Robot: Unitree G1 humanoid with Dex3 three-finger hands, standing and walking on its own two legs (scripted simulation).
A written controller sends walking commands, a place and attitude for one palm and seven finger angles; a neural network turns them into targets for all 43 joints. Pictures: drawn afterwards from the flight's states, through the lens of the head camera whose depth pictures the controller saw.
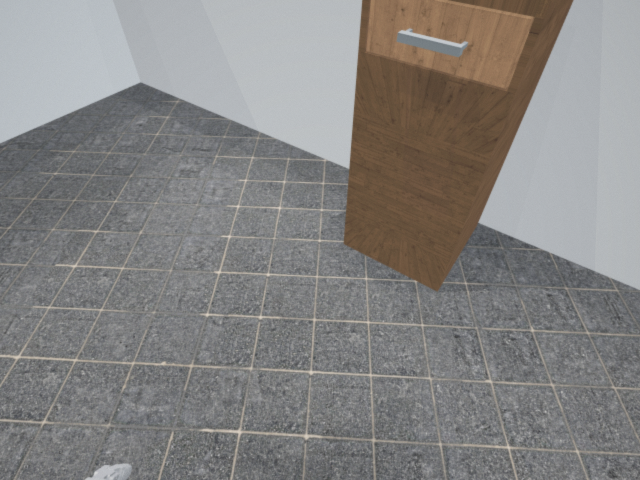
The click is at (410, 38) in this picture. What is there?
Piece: drawer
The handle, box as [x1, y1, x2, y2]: [397, 28, 467, 56]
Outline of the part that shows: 397,35 397,41 455,56 459,56 467,44 467,42 465,41 459,44 412,33 412,29 409,28 405,31 399,31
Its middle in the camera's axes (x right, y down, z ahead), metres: +0.27 -0.48 +0.93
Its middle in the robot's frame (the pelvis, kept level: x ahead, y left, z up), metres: +1.04 -0.22 +0.13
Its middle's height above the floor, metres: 0.90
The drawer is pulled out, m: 0.00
